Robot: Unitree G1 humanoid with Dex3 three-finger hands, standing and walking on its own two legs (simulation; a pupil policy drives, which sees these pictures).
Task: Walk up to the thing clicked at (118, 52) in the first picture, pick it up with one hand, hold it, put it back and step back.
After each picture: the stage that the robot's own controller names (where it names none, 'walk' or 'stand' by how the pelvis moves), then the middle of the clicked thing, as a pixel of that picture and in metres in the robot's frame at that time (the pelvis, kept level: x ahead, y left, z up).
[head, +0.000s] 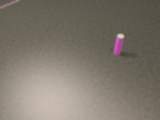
stand; (118, 44) +1.27 -0.31 -0.65
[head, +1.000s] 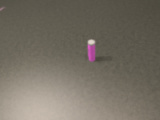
walk; (91, 51) +1.17 +0.07 -0.63
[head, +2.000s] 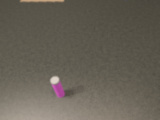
walk; (58, 87) +0.67 +0.34 -0.65
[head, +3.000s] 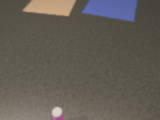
walk; (58, 119) +0.45 +0.23 -0.63
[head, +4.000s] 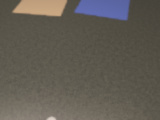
stand; out of the picture +0.39 +0.24 -0.65
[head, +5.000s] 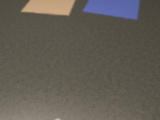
stand; out of the picture +0.36 +0.22 -0.65
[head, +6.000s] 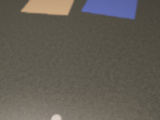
stand; out of the picture +0.40 +0.24 -0.66
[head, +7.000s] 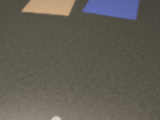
stand; out of the picture +0.39 +0.24 -0.66
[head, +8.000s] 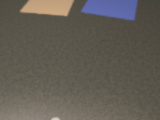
go down; out of the picture +0.38 +0.23 -0.66
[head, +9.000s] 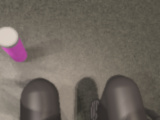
go down; (14, 47) +0.46 +0.26 -0.26
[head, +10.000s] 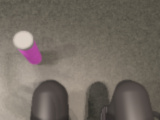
approach; (30, 50) +0.47 +0.25 -0.26
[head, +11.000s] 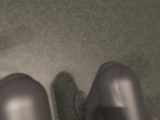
close in; out of the picture +0.45 +0.30 -0.16
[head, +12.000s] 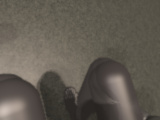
close; out of the picture +0.45 +0.30 -0.16
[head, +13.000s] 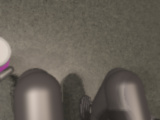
lift; out of the picture +0.35 +0.27 -0.14
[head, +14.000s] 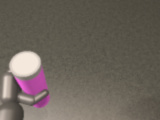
lift; (34, 84) +0.31 +0.18 +0.04
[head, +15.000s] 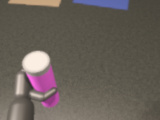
hold; (44, 83) +0.33 +0.16 +0.04
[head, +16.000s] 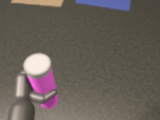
hold; (44, 85) +0.32 +0.16 +0.03
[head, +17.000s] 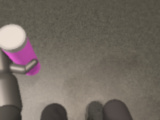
crouch; (23, 55) +0.42 +0.21 -0.04
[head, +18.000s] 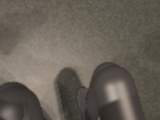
lower; out of the picture +0.49 +0.28 -0.13
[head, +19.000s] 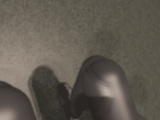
lower; out of the picture +0.47 +0.30 -0.17
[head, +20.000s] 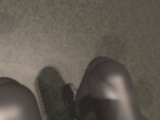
lower; out of the picture +0.46 +0.30 -0.17
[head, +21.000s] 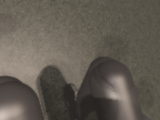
lower; out of the picture +0.45 +0.30 -0.17
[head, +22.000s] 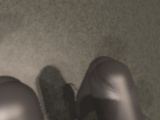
lower; out of the picture +0.46 +0.28 -0.17
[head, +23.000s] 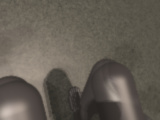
open; out of the picture +0.44 +0.27 -0.17
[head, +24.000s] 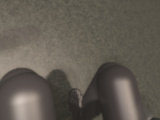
stand; out of the picture +0.44 +0.26 -0.18
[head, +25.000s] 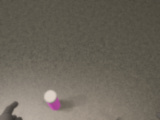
stand; (53, 101) +0.40 +0.20 -0.51
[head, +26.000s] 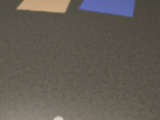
stand; out of the picture +0.38 +0.19 -0.60
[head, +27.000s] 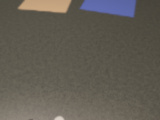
stand; out of the picture +0.38 +0.19 -0.60
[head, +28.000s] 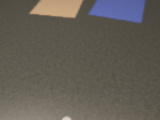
stand; out of the picture +0.40 +0.18 -0.65
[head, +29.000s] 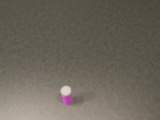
walk; (67, 96) +0.47 +0.13 -0.63
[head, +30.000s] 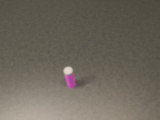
walk; (70, 78) +0.69 +0.20 -0.64
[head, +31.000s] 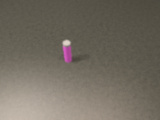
stand; (67, 51) +1.03 +0.20 -0.63
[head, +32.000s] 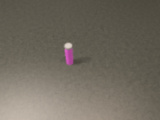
stand; (69, 54) +1.04 +0.21 -0.65
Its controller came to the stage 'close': yes
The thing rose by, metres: 0.68
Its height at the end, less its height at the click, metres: +0.00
